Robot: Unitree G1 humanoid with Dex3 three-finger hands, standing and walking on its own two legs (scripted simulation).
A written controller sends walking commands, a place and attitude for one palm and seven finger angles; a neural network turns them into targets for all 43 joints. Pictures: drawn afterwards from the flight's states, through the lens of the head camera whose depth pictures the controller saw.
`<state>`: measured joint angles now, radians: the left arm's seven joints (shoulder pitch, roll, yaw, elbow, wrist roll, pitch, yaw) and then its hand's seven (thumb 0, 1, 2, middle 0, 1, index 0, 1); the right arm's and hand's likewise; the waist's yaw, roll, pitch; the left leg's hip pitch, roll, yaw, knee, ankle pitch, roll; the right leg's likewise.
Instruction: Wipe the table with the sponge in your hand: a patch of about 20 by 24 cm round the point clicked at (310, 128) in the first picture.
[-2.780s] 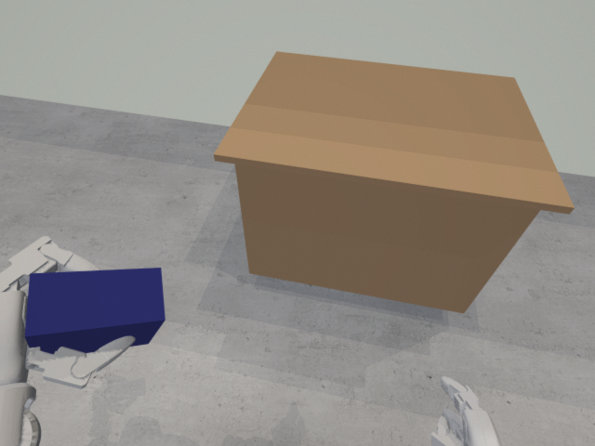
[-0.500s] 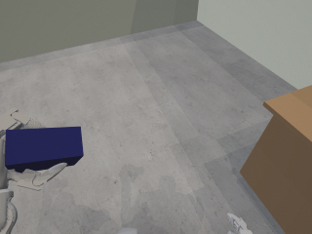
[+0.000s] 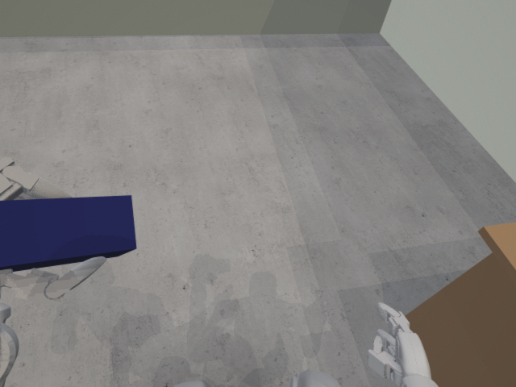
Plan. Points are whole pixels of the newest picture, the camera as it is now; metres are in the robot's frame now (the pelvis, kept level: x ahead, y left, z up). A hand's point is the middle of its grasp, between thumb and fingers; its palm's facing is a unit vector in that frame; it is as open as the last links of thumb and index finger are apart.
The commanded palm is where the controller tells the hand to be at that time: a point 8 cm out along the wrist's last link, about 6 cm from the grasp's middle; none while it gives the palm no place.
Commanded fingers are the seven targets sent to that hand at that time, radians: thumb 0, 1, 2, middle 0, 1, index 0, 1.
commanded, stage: walk to a spot facing it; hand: left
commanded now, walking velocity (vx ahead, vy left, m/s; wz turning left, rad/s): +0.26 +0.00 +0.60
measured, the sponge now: (86, 232) +0.24 +0.21 +0.17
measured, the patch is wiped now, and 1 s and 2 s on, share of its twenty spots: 0.00 0.00 0.00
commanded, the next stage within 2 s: none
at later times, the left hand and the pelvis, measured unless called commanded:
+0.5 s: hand (85, 241) +0.22 +0.20 +0.19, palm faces +0.58 -0.68 -0.45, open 9.7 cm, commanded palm +0.15 +0.24 +0.20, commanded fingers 0.00 0.10 1.30 -1.20 -1.60 -1.20 -1.60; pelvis +0.08 -0.08 +0.02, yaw +17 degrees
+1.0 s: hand (4, 376) +0.11 +0.21 +0.20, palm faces +0.78 -0.42 -0.48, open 9.7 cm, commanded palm +0.05 +0.21 +0.20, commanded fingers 0.00 0.10 1.30 -1.20 -1.60 -1.20 -1.60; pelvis +0.08 -0.11 +0.01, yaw +34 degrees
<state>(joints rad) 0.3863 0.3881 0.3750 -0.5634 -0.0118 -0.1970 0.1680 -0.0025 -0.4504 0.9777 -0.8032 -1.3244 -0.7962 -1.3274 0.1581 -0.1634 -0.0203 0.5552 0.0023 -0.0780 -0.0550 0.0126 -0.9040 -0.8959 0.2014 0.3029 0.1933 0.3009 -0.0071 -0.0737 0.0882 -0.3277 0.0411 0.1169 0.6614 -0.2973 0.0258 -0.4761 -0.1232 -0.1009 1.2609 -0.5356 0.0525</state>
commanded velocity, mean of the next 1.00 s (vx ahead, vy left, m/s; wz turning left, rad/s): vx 0.09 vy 0.00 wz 0.60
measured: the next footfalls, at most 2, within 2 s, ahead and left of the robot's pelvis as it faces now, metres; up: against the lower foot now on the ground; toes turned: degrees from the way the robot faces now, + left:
right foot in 0.26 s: +0.17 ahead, -0.16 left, +0.00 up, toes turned -1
left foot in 0.64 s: +0.09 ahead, +0.07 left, +0.00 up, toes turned +30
